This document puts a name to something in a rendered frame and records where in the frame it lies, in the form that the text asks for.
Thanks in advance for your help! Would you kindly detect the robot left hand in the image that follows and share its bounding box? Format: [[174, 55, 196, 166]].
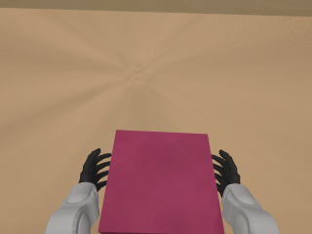
[[78, 148, 112, 192]]

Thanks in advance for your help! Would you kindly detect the carton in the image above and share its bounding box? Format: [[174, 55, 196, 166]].
[[97, 130, 225, 234]]

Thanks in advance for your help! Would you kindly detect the robot left forearm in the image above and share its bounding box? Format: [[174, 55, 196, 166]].
[[44, 182, 99, 234]]

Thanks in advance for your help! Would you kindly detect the robot right hand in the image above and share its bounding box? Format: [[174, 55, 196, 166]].
[[211, 149, 241, 198]]

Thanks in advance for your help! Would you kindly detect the robot right forearm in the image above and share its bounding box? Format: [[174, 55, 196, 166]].
[[221, 183, 280, 234]]

